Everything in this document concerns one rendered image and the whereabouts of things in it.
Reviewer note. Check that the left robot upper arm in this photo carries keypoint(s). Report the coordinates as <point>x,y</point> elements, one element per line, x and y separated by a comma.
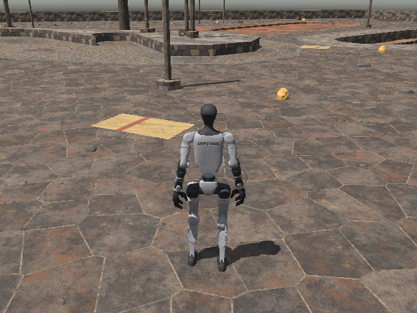
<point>185,149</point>

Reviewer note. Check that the robot left hand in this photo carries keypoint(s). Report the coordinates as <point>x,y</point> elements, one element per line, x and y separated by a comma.
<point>177,200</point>

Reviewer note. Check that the right robot foot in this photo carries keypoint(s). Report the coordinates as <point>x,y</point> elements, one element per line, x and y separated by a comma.
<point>221,266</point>

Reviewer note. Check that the left robot thigh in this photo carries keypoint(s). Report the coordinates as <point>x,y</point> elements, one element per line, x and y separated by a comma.
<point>192,191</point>

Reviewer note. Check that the robot left forearm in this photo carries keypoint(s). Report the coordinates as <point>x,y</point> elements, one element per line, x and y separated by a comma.
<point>179,178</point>

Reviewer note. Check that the robot right forearm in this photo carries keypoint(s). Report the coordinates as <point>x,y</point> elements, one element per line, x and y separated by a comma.
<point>237,176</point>

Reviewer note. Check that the robot right hand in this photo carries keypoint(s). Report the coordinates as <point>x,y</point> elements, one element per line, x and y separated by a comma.
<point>241,196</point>

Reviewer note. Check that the right robot upper arm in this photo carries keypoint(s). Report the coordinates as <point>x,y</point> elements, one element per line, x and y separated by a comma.
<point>231,149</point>

